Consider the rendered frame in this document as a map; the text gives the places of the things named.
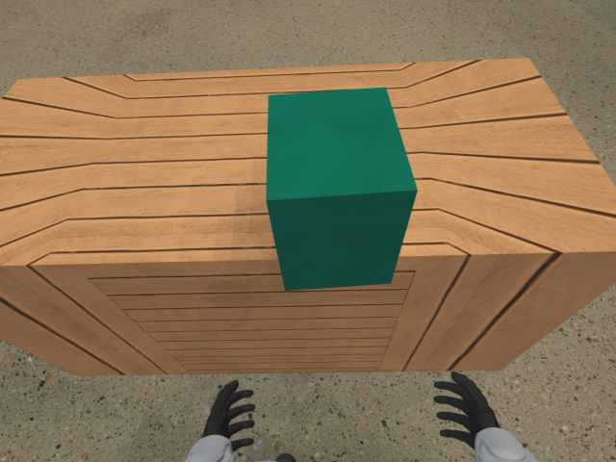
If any pedestal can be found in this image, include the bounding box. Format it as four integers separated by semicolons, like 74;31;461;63
0;58;616;376

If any carton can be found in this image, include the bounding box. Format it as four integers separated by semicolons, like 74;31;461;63
266;88;418;291

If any robot left hand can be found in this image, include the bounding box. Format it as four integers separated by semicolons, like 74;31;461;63
202;380;255;451

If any robot right hand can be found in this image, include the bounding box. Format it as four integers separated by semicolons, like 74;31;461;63
434;372;501;449

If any robot right forearm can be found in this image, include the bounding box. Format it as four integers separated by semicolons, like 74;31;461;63
475;427;538;462

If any robot left forearm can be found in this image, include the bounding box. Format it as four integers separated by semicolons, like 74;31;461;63
184;435;234;462

